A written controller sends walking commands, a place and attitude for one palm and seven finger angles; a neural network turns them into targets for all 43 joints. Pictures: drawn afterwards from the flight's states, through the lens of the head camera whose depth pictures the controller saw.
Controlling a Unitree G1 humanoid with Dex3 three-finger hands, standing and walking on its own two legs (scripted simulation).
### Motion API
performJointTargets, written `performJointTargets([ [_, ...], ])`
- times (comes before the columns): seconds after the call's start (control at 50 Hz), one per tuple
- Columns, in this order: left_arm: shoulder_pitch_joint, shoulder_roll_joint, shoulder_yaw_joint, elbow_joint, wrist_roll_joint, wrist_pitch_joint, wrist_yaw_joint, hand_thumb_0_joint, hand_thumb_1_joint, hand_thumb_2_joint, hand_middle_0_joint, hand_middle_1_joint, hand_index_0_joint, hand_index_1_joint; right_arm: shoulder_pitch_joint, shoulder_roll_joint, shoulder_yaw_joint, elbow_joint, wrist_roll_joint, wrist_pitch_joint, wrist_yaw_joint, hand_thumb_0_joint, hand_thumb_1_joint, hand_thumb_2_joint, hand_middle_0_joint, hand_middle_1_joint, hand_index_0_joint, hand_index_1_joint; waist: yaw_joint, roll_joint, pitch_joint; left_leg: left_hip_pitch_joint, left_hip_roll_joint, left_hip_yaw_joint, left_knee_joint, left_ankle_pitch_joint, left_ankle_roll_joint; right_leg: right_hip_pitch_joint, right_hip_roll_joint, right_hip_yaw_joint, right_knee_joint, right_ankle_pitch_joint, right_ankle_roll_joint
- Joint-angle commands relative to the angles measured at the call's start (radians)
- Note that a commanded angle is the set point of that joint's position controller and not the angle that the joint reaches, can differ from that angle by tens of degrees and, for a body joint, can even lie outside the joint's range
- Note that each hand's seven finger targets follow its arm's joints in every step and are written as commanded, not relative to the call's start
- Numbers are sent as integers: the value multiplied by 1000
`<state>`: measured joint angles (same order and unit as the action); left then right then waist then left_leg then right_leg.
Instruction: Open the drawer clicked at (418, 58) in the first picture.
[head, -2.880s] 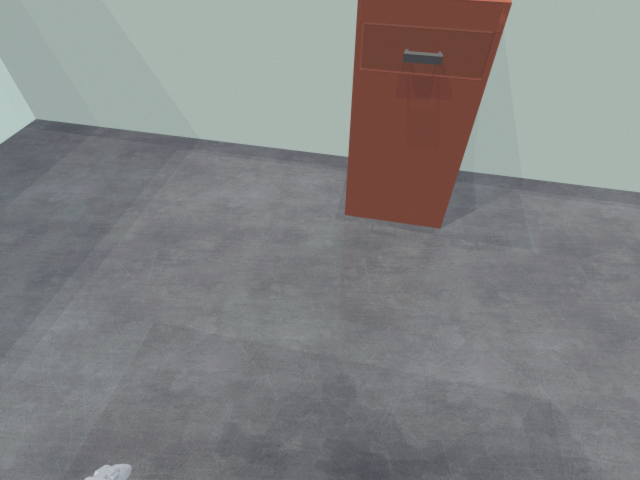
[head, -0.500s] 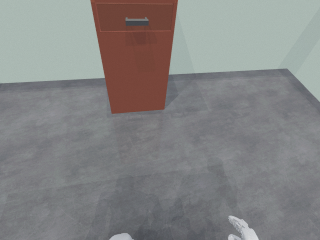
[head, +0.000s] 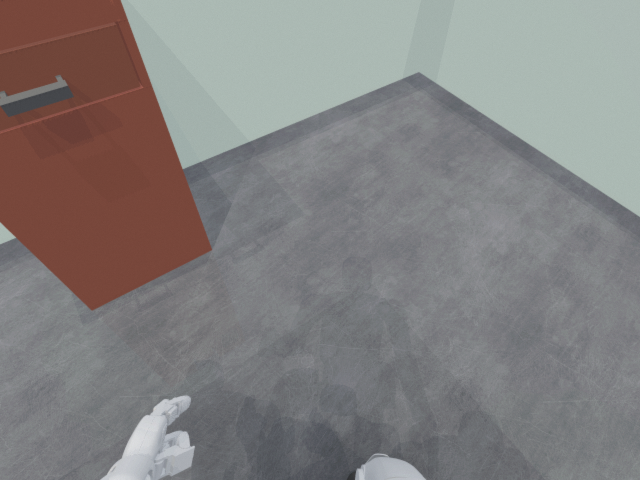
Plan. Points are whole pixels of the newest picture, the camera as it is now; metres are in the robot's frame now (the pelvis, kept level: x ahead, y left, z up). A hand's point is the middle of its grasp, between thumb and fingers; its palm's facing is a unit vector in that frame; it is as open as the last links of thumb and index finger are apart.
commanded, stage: walk to a spot facing it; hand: left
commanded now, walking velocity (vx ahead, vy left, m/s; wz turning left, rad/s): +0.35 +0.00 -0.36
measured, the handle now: (34, 92) +0.80 +0.56 +0.02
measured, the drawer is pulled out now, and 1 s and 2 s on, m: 0.00 0.00 0.00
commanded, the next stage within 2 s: turn to face it in 0.54 s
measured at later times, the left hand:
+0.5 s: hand (164, 373) +0.29 +0.24 -0.15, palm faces -0.21 -0.96 -0.16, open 7.3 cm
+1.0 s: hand (245, 283) +0.45 +0.13 -0.14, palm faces -0.31 -0.93 -0.18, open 7.3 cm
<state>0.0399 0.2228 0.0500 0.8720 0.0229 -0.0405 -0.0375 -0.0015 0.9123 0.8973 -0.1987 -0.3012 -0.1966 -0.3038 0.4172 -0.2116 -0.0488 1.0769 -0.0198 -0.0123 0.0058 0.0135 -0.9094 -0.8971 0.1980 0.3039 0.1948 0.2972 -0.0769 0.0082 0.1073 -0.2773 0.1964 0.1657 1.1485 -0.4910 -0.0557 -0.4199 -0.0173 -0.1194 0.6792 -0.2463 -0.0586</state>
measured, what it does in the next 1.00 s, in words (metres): walks ahead, turning right: left foot, then right foot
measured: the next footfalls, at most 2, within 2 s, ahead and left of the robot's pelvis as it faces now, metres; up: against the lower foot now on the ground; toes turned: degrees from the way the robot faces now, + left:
left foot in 0.28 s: +0.24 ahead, +0.14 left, +0.00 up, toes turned +2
right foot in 0.76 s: +0.31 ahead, -0.12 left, +0.00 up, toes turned -30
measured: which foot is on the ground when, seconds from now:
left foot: up 0.00-0.26, down 0.28-0.76, up 0.78-1.00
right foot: down 0.00-0.28, up 0.30-0.74, down 0.76-1.00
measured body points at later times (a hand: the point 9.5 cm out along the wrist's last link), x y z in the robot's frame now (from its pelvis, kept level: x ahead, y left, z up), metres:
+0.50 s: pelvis +0.19 +0.06 +0.03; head +0.22 +0.09 +0.48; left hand +0.30 +0.29 -0.14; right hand +0.19 -0.19 -0.10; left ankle +0.20 +0.14 -0.71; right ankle +0.15 -0.08 -0.61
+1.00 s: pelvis +0.28 +0.01 +0.01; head +0.30 +0.01 +0.46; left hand +0.46 +0.18 -0.13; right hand +0.21 -0.20 -0.14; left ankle +0.30 +0.13 -0.67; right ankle +0.27 -0.10 -0.72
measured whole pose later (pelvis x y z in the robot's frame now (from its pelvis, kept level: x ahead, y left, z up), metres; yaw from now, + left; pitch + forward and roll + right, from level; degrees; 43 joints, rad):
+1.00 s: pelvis +0.28 +0.01 +0.01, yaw -16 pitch -1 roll -1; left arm 0.09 0.14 0.02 0.96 0.03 0.01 0.03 0.00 0.91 0.90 -0.20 -0.30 -0.20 -0.30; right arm 0.29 -0.13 -0.05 1.04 -0.01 0.05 0.00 0.01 -0.91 -0.90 0.20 0.30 0.19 0.30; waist -0.06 0.01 0.05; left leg -0.42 0.10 0.09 1.00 -0.48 -0.05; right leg -0.27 -0.09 -0.23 0.57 -0.27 -0.02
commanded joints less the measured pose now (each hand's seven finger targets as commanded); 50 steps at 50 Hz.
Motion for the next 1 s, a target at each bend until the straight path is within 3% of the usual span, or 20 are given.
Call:
performJointTargets([
  [0.0,178,190,53,7,-7,2,39,0,900,900,-200,-300,-200,-300,-121,-98,-19,-155,-7,-32,-11,0,-900,-900,200,300,200,300,88,-50,-141,-341,22,-127,124,131,-5,278,-281,360,-382,151,-142],
  [0.06,124,163,46,7,5,-7,37,0,900,900,-200,-300,-200,-300,-48,-62,-16,-133,-10,-9,-7,0,-900,-900,200,300,200,300,28,-119,-106,-220,-10,-85,-63,171,-23,91,-203,251,-414,88,-117],
  [0.18,162,171,58,22,5,-1,25,0,900,900,-200,-300,-200,-300,-137,-52,-17,-185,-3,-38,5,0,-900,-900,200,300,200,300,57,-154,-91,-60,-101,-34,-436,230,-9,61,-163,308,-375,-79,-105],
  [0.22,136,149,59,15,1,8,25,0,900,900,-200,-300,-200,-300,-42,-76,-24,-162,-1,-52,-5,0,-900,-900,200,300,200,300,1,-89,-111,144,-114,-19,-597,279,-13,-7,-120,282,-261,-101,-66],
  [0.24,155,95,48,7,-3,13,22,0,900,900,-200,-300,-200,-300,42,-138,-37,-138,-6,-61,-18,0,-900,-900,200,300,200,300,-31,63,-152,294,-27,-130,-713,182,10,-81,-46,238,-59,-98,-26],
  [0.26,186,21,33,-12,-13,16,12,0,900,900,-200,-300,-200,-300,118,-252,-59,-129,-25,-64,-22,0,-900,-900,200,300,200,300,-47,365,-180,387,265,-491,-874,46,106,-262,81,81,277,-336,42],
  [0.28,157,55,39,-30,-1,15,14,0,900,900,-200,-300,-200,-300,91,-240,-47,-135,-20,-55,-24,0,-900,-900,200,300,200,300,-37,310,-146,291,360,-623,-962,-61,164,-303,27,136,460,-344,47],
  [0.3,131,69,44,-22,5,12,11,0,900,900,-200,-300,-200,-300,24,-198,-37,-149,-14,-58,-28,0,-900,-900,200,300,200,300,-10,229,-89,214,341,-569,-959,8,174,-328,-17,150,561,-264,50],
  [0.34,148,59,50,6,9,20,-3,0,900,900,-200,-300,-200,-300,-65,-123,-13,-161,-11,-67,-31,0,-900,-900,200,300,200,300,40,106,-21,133,252,-317,-920,343,138,-289,-68,128,594,-136,70],
  [0.4,222,23,43,42,2,48,-1,0,900,900,-200,-300,-200,-300,-85,-96,-6,-142,-1,-73,-40,0,-900,-900,200,300,200,300,78,127,-96,179,165,-44,-833,810,104,-211,-67,85,570,-59,97],
  [0.62,46,-2,37,-22,7,73,4,0,900,900,-200,-300,-200,-300,-53,-115,-38,-105,-9,-27,-35,0,-900,-900,200,300,200,300,26,195,-55,256,180,109,-754,859,144,-136,-47,-8,129,-40,90],
  [0.68,140,0,28,10,12,45,24,0,900,900,-200,-300,-200,-300,-53,-120,-37,-83,-6,-21,-33,0,-900,-900,200,300,200,300,67,161,-121,244,163,88,-607,966,126,67,-5,-26,-71,15,54],
  [0.7,237,26,28,48,16,32,33,0,900,900,-200,-300,-200,-300,-56,-116,-32,-79,2,-21,-29,0,-900,-900,200,300,200,300,115,101,-173,210,125,105,-490,953,96,206,3,-38,-191,173,51],
  [0.72,326,102,41,86,23,13,49,0,900,900,-200,-300,-200,-300,-24,-67,-21,-76,13,-22,-23,0,-900,-900,200,300,200,300,145,-57,-283,12,59,106,-301,684,52,483,-159,119,-178,552,8],
  [0.74,403,167,47,124,9,0,58,0,900,900,-200,-300,-200,-300,-23,-4,-3,-91,22,-22,-25,0,-900,-900,200,300,200,300,160,-218,-372,-176,-78,50,-101,-89,12,645,-397,339,-142,1071,-119],
  [0.76,379,187,36,123,-10,-4,61,0,900,900,-200,-300,-200,-300,-50,-15,-1,-96,26,-6,-36,0,-900,-900,200,300,200,300,153,-176,-389,-152,-88,-114,-37,-176,21,571,-415,302,-183,1086,-176],
  [0.78,303,179,39,107,-4,-3,66,0,900,900,-200,-300,-200,-300,-39,-8,-1,-95,23,3,-36,0,-900,-900,200,300,200,300,129,-258,-367,-187,-90,-150,4,-152,21,531,-409,302,-217,936,-180],
  [0.82,163,103,17,79,-4,16,79,0,900,900,-200,-300,-200,-300,-80,-12,-6,-65,16,27,-33,0,-900,-900,200,300,200,300,88,-139,-168,-177,-69,-155,11,-58,12,296,-366,178,-288,645,-132],
  [0.86,105,97,14,58,0,26,80,0,900,900,-200,-300,-200,-300,-59,3,-6,-58,12,47,-24,0,-900,-900,200,300,200,300,58,-139,-102,-131,-78,-124,-37,-13,7,150,-343,92,-332,454,-97],
  [0.98,104,119,38,36,7,43,80,0,900,900,-200,-300,-200,-300,-106,7,-15,-111,5,47,0,0,-900,-900,200,300,200,300,73,-176,-86,-129,-91,-48,-259,38,7,148,-346,11,-326,181,-64],
])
